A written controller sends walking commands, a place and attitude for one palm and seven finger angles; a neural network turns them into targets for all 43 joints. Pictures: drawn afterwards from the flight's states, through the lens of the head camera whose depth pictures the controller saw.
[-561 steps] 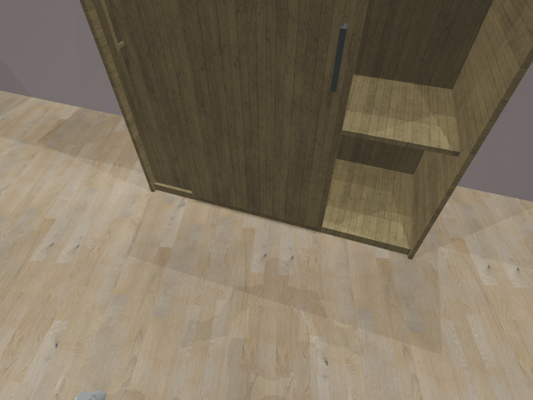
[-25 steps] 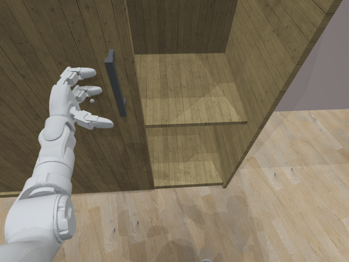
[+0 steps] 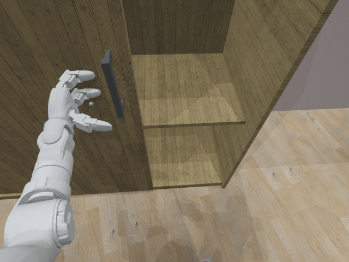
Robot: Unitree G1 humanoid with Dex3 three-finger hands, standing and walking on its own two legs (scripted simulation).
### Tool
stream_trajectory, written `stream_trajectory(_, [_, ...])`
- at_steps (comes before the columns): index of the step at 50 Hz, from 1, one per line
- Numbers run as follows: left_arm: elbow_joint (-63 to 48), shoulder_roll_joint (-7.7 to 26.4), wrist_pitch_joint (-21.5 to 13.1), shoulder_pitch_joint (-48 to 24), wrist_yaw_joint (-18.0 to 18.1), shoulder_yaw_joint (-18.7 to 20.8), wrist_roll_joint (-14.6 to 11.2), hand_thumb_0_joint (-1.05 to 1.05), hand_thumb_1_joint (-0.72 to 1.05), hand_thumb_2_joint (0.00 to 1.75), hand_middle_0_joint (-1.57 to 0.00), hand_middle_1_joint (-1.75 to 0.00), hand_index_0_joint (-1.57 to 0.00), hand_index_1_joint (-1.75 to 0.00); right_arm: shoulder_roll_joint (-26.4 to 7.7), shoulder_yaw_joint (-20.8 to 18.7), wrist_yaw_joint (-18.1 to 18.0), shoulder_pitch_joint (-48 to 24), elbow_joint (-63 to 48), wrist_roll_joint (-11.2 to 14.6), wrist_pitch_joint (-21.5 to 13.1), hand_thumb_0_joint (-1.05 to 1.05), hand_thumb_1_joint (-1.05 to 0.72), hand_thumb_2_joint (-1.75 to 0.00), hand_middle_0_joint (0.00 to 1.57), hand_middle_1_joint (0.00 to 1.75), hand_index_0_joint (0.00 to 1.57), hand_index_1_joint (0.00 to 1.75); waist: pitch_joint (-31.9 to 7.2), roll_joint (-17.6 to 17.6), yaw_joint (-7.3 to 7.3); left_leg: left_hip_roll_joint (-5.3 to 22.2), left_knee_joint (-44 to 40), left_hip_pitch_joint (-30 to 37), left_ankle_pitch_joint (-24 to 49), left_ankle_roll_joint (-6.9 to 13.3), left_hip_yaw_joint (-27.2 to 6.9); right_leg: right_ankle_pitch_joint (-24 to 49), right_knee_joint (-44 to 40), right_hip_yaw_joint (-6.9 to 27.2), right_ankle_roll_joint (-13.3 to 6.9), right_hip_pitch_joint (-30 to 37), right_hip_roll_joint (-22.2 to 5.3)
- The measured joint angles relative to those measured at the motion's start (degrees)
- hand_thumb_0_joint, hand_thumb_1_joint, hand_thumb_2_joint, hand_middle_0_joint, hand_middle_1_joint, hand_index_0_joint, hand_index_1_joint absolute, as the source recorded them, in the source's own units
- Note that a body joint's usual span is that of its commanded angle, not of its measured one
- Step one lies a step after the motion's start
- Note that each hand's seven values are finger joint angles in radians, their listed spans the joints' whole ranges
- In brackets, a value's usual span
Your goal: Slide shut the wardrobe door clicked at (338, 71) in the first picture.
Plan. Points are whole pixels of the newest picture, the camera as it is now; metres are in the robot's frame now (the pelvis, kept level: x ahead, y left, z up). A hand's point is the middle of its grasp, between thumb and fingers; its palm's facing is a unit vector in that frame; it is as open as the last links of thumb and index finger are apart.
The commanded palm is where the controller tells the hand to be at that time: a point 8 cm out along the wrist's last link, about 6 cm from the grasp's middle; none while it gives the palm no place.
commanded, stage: feel for the door with the fingertips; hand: left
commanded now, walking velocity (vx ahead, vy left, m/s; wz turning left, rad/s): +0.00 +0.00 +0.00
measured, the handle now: (114, 87) +0.50 +0.13 +0.11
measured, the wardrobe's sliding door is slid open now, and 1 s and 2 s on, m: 0.40 0.40 0.40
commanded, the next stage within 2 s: slide the fingers in behind the handle in 0.52 s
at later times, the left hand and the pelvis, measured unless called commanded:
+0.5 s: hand (101, 104) +0.45 +0.16 +0.10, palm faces +0.05 -1.00 +0.00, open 14.0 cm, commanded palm +0.43 +0.21 +0.11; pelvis +0.00 +0.00 +0.00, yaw +0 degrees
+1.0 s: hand (102, 104) +0.45 +0.16 +0.10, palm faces +0.04 -1.00 +0.00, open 13.9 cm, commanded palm +0.42 +0.20 +0.11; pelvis +0.00 +0.00 +0.00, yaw +0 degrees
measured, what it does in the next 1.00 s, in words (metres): stands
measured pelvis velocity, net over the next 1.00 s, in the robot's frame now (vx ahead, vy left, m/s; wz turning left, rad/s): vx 0.00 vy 0.00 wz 0.00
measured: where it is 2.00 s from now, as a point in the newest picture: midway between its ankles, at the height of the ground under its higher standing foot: outside the picture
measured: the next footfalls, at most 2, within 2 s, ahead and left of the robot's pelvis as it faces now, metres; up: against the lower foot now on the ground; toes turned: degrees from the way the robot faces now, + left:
none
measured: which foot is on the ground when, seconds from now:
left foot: down 0.00-1.00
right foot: down 0.00-1.00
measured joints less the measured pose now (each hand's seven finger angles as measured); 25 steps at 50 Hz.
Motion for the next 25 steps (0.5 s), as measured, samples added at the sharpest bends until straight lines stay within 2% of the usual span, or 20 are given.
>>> stream_trajectory(3, [-0.9, 0.1, 0.3, 0.9, -0.1, 0.6, -0.4, -0.01, -0.50, 0.30, -0.30, -1.20, -0.31, -1.21, 0.0, 0.0, 0.0, 0.2, -0.1, 0.1, 0.1, 0.01, -0.91, -0.90, 0.20, 0.30, 0.20, 0.29, -0.2, 0.1, 0.07, 0.1, -0.5, 0.5, 0.0, 0.0, 0.1, 0.1, -0.4, 0.1, 0.0, 0.5, 0.1])
stream_trajectory(9, [-1.3, -0.5, 0.9, 0.9, -0.1, -1.2, -1.1, -0.01, -0.50, 0.30, -0.30, -1.20, -0.30, -1.20, -0.2, -0.3, 0.0, 0.3, 0.1, 0.3, 0.0, 0.01, -0.91, -0.90, 0.20, 0.30, 0.20, 0.29, -0.2, 0.2, 0.51, -0.1, -0.6, 0.8, 0.1, -0.1, -0.4, 0.0, -0.8, -0.3, 0.0, 1.0, 0.0])
stream_trajectory(20, [-2.4, -4.0, 0.5, 0.7, 3.2, -2.9, 0.1, -0.01, -0.50, 0.30, -0.30, -1.20, -0.30, -1.20, 0.1, -0.7, 0.6, -1.0, 0.2, -0.2, -0.3, 0.01, -0.91, -0.90, 0.20, 0.30, 0.20, 0.29, -0.4, -0.1, 0.40, -0.2, -0.4, 0.7, -0.1, 0.0, -0.2, -0.2, -0.4, -0.2, 0.1, 0.8, -0.2])
stream_trajectory(25, [-2.1, -4.2, 0.2, 0.6, 4.1, -2.9, 0.6, -0.01, -0.50, 0.30, -0.30, -1.21, -0.30, -1.21, 0.4, -0.5, 0.6, -1.0, 0.1, -0.3, -0.2, 0.01, -0.91, -0.90, 0.20, 0.30, 0.20, 0.29, -0.2, 0.0, 0.41, -0.2, -0.4, 0.9, -0.2, 0.0, -0.1, -0.3, -0.2, 0.0, 0.1, 0.9, -0.2])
